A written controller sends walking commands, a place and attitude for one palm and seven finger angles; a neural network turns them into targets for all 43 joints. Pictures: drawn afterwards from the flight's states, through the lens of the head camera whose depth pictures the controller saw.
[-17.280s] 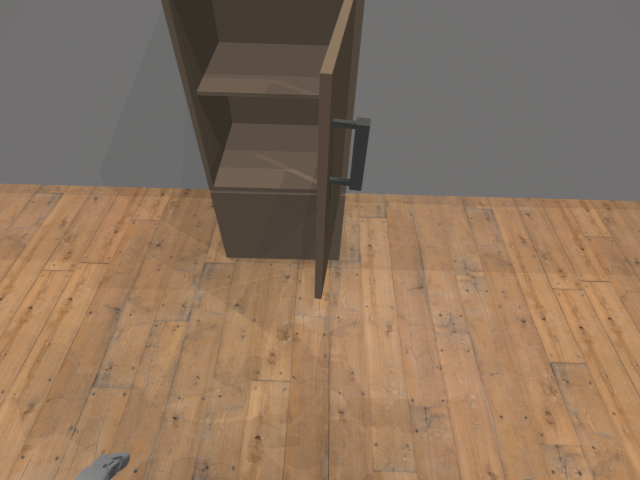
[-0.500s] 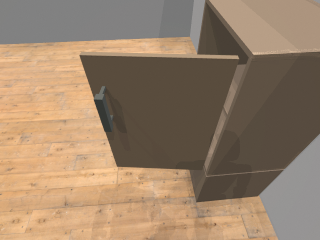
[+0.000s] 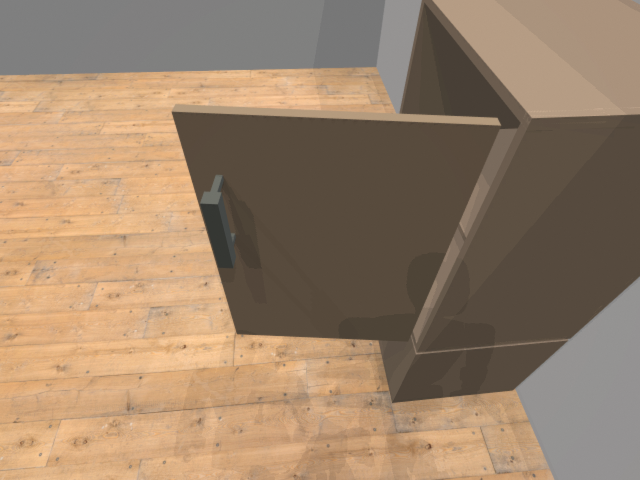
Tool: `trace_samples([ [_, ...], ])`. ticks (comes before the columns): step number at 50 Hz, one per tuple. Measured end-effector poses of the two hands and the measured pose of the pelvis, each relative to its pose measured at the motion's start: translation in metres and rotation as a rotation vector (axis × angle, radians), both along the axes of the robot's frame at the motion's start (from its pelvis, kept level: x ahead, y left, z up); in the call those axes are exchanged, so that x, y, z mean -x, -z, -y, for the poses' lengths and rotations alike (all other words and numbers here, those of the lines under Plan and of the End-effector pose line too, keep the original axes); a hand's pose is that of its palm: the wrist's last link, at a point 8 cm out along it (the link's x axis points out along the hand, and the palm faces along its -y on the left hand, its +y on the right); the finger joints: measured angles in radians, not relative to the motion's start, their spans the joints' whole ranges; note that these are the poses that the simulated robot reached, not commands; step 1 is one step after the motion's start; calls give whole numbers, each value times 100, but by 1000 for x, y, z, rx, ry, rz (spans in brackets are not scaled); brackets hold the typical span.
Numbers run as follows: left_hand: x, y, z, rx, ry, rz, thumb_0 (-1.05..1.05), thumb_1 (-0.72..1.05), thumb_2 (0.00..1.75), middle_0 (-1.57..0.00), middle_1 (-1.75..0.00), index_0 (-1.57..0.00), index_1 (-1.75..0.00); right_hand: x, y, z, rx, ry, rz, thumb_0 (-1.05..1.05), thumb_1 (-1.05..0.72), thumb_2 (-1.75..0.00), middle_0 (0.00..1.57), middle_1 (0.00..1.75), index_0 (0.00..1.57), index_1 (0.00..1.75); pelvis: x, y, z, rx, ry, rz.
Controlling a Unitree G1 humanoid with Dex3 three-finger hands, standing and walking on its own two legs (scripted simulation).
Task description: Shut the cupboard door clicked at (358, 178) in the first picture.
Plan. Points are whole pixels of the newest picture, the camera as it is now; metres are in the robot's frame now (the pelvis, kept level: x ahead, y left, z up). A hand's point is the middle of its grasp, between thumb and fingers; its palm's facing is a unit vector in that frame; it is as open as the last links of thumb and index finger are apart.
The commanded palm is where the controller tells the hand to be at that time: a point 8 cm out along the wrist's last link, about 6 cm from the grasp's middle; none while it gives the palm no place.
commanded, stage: come to a stop and stand still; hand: left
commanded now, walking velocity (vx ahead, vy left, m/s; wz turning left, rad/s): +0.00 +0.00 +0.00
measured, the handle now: (222, 222) +0.46 +0.18 +0.04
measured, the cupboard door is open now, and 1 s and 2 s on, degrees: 82 82 82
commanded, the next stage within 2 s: look again from close up in 0.28 s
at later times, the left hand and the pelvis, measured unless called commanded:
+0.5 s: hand out of the picture +0.07 +0.23 -0.17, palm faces +0.00 -0.96 -0.27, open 7.4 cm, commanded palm none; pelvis +0.02 +0.01 +0.00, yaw +0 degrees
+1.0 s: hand out of the picture +0.07 +0.23 -0.16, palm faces +0.09 -0.96 -0.25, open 7.4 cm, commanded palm +0.10 +0.28 -0.07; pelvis +0.01 +0.02 +0.00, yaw +2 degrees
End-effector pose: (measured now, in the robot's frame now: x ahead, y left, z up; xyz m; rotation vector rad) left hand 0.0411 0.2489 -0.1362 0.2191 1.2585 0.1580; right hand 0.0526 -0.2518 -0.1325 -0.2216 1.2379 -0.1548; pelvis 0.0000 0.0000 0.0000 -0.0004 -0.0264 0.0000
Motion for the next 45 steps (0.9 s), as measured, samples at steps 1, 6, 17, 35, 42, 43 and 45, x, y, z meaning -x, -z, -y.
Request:
trace_samples([
  [1,-2,0,-1,-2,1,-1,1,91,90,-20,-30,-20,-30,-3,-1,0,1,-2,4,1,-91,-90,20,30,20,30,-1,0,-1,0,1,1],
  [6,-9,-1,-7,-9,2,3,1,91,90,-20,-30,-20,-30,-18,-4,0,11,-15,20,1,-91,-90,20,30,20,30,-5,-1,-3,1,0,7],
  [17,-17,-2,-18,-15,2,-1,1,90,90,-20,-30,-20,-30,-34,-10,5,40,-29,23,1,-91,-90,20,30,20,30,-12,-3,-8,4,-3,13],
  [35,-18,-3,-28,-18,-3,-17,1,90,90,-20,-30,-20,-30,-28,-13,3,53,-27,-13,1,-91,-90,20,30,20,30,-17,-5,-14,6,-9,20],
  [42,-14,-2,-28,-13,-6,-27,1,90,90,-20,-30,-20,-30,-23,-12,-2,47,-24,-27,1,-91,-90,20,30,20,30,-18,-6,-15,6,-10,21],
  [43,-14,-1,-28,-12,-7,-29,1,90,90,-20,-30,-20,-30,-22,-12,-2,47,-23,-29,1,-91,-90,20,30,20,30,-18,-6,-16,6,-10,21],
  [45,-12,-1,-27,-9,-8,-33,1,91,90,-20,-30,-20,-30,-20,-12,-4,45,-22,-34,1,-91,-90,20,30,20,30,-18,-6,-16,6,-10,20],
])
